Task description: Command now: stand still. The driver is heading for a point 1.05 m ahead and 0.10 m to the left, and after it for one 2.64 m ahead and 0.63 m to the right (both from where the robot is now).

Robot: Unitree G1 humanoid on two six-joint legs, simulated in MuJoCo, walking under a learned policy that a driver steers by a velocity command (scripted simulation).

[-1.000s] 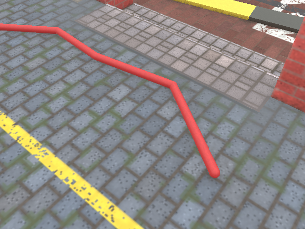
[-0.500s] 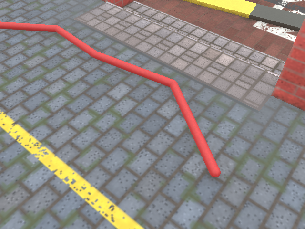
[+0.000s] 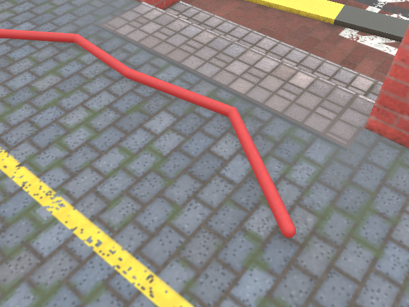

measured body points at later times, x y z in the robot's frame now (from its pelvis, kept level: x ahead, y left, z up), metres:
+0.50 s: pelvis +0.06 -0.03 -0.01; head +0.06 -0.05 +0.44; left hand +0.08 +0.20 -0.15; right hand -0.06 -0.24 -0.17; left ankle -0.03 +0.10 -0.74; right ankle +0.06 -0.11 -0.74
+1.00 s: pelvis +0.31 -0.04 -0.03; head +0.35 -0.04 +0.42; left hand +0.18 +0.17 -0.17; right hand +0.48 -0.25 -0.15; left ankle +0.43 +0.02 -0.75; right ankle +0.09 -0.12 -0.72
